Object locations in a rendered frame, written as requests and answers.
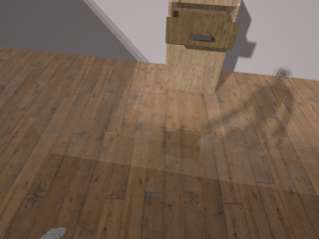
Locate handle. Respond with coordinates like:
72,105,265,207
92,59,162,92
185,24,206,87
189,32,212,41

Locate robot left hand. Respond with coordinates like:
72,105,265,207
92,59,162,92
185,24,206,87
40,227,66,239

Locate drawer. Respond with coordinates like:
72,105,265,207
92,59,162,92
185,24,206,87
165,10,240,50

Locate cabinet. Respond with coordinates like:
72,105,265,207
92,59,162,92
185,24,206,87
164,0,241,95

